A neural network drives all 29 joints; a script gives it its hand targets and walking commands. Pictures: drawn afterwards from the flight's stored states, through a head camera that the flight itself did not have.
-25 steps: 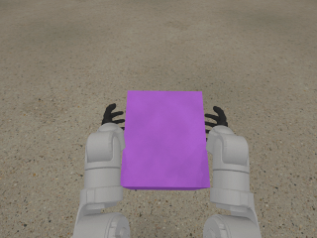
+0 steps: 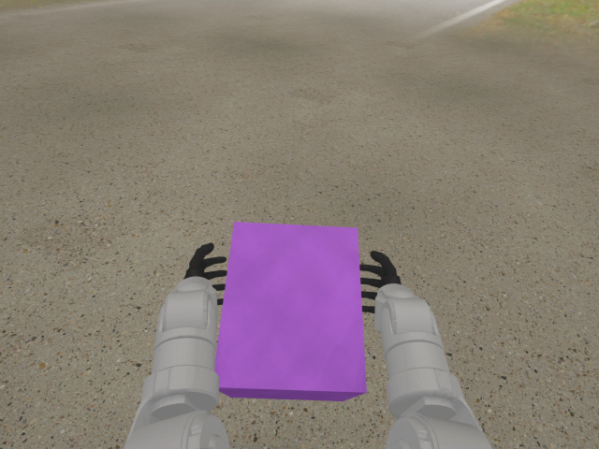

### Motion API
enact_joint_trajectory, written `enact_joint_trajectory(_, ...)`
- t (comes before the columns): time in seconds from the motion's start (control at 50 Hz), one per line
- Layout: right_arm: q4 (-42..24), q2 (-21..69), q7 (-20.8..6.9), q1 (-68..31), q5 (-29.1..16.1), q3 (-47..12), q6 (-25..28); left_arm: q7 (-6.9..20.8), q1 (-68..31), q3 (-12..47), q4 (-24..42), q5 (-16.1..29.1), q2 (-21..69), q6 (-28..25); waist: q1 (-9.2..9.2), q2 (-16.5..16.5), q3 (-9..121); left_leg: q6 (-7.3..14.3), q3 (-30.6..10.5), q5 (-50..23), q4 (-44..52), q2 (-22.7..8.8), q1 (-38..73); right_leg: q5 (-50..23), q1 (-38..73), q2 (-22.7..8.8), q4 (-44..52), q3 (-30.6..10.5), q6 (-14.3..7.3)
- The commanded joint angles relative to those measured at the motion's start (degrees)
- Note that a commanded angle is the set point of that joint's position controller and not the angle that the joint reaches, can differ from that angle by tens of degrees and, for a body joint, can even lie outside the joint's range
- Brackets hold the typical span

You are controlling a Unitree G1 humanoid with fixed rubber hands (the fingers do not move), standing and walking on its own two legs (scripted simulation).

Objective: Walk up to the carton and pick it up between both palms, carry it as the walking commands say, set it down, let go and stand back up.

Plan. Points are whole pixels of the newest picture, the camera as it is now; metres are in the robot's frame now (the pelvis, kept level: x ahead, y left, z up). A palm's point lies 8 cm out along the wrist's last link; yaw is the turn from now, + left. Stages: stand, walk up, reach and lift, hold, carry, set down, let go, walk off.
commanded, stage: set down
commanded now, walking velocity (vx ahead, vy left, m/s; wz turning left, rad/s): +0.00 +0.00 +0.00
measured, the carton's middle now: (291, 316) +0.33 +0.07 -0.03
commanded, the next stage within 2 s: none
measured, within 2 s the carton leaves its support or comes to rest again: neither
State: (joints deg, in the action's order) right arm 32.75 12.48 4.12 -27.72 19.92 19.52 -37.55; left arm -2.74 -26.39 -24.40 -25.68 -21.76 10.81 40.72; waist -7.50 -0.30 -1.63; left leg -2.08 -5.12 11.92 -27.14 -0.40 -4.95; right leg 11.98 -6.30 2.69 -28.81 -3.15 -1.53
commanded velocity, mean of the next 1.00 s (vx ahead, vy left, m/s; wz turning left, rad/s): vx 0.00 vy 0.00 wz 0.00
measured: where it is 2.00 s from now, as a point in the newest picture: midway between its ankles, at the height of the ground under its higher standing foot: outside the picture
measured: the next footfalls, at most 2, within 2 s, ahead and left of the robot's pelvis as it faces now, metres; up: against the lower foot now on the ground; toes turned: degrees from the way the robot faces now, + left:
none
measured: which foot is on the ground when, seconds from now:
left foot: down 0.00-1.00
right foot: down 0.00-1.00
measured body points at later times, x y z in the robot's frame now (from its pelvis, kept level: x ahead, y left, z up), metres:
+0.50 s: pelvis -0.01 +0.01 -0.01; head +0.05 +0.01 +0.44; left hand +0.32 +0.19 -0.02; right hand +0.36 -0.08 -0.03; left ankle +0.05 +0.15 -0.73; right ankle +0.06 -0.10 -0.73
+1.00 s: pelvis +0.00 +0.01 -0.05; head +0.16 +0.02 +0.37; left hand +0.34 +0.21 -0.12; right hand +0.40 -0.07 -0.12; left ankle +0.05 +0.15 -0.73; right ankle +0.06 -0.10 -0.73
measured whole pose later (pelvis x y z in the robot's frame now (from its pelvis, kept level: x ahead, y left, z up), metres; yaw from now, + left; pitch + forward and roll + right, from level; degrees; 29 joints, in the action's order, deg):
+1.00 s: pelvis +0.00 +0.01 -0.05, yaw -1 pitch +25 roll +0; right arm 37.0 11.1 7.8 -34.5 17.2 21.0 -11.7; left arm -1.6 -28.7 -27.6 -28.3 -16.9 11.0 14.5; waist -6.9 -2.4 4.7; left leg -2.7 -4.6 16.6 -49.0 0.3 -57.5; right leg 15.3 -58.3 3.9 -48.8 -3.8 -0.3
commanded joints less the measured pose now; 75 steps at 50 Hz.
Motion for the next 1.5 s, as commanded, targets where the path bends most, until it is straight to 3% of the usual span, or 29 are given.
enact_joint_trajectory(0.0, 8.47, 48.34, -16.61, -36.37, -9.47, -14.6, 3.38, 15.94, -32.63, 18.91, -14.55, 10.61, 52.13, -0.13, 3.04, 4.17, 3.48, 3.04, 1.04, 13.14, 6.83, 2.68, -2.39, 16.71, -2.66, 0.85, 8.58, -2.06, -0.68)
enact_joint_trajectory(0.06, 11.96, 43.96, -16.77, -38.31, -6.78, -8.86, 4.18, 14.83, -32.79, 13.76, -17.93, 8.19, 51.16, -1.16, 3.41, 5.65, 1.69, 3.02, -0.06, 15.13, 8.36, 1.25, -7.61, 12.86, 0.11, 1.5, 5.7, -0.71, -1.2)
enact_joint_trajectory(0.14, 12.84, 42.85, -17.44, -42.1, -6.14, -8.54, 6.89, 13.13, -37.59, 13.24, -17.02, 7.7, 52.37, -4.74, 2.53, 5.6, 5.25, 3.15, -1.35, 15.67, 8.72, 0.32, -11.4, 8.38, 1.59, 2.19, 1.78, -0.22, -1.4)
enact_joint_trajectory(0.34, 12.68, 47.87, -17.33, -39.7, -6.26, -14.09, 15.3, 10.88, -36.97, 18.94, -10.0, 8.73, 53.33, -13.93, -0.04, 1.93, 19.35, 2.2, 1.17, 1.3, 2.34, 3.25, -7.75, 3.34, -6.81, 1.82, 0.3, -2.4, -2.05)
enact_joint_trajectory(0.46, 9.86, 50.17, -15.19, -33.91, -7.38, -20.28, 19.1, 12.09, -30.65, 23.68, -8.36, 9.95, 51.88, -18.49, -0.75, -0.45, 25.95, 2.28, 2.03, -7.83, -2.48, 4.86, -12.12, -4.88, -9.7, 2.27, -1.33, -2.81, -0.84)
enact_joint_trajectory(0.56, 7.81, 51.46, -13.32, -31.71, -7.83, -24.79, 22.4, 13.9, -29.43, 26.73, -7.42, 10.97, 50.01, -22.26, -0.39, -2.44, 30.93, 2.49, 2.19, -9.55, -6.0, 5.72, -19.0, -8.54, -10.18, 2.53, -3.38, -3.28, 0.59)
enact_joint_trajectory(0.7, 7.98, 51.79, -11.66, -30.56, -7.94, -27.04, 25.54, 15.67, -30.04, 28.37, -6.82, 11.1, 46.94, -25.82, -0.45, -3.37, 35.53, 2.43, 3.09, -8.29, -10.96, 6.29, -28.34, -8.79, -14.5, 3.01, -7.3, -3.43, 1.83)
enact_joint_trajectory(0.9, 9.18, 51.62, -11.19, -31.64, -7.94, -27.57, 27.2, 16.46, -31.65, 28.71, -6.46, 10.64, 46.24, -27.69, -1.19, -2.2, 42.7, 1.74, 4.08, -8.9, -17.85, 6.78, -36.48, -8.38, -26.33, 4.26, -14.36, -2.58, 2.26)
enact_joint_trajectory(1.24, 10.93, 50.39, -14.12, -38.03, -10.0, -29.42, 26.29, 14.26, -38.29, 32.61, -4.65, 13.51, 51.46, -26.42, 0.16, -2.43, 54.52, -0.68, 3.58, -7.97, -30.79, 7.94, -45.01, -2.42, -49.51, 6.79, -30.51, 1.53, 1.65)
enact_joint_trajectory(1.48, 13.45, 51.06, -13.24, -45.51, -11.46, -28.55, 25.05, 13.28, -46.37, 33.2, -5.71, 15.21, 51.34, -25.17, 0.23, -2.43, 58.97, -1.04, 4.67, -2.83, -39.69, 8.96, -54.47, 2.47, -56.79, 7.43, -39.63, 2.61, 1.75)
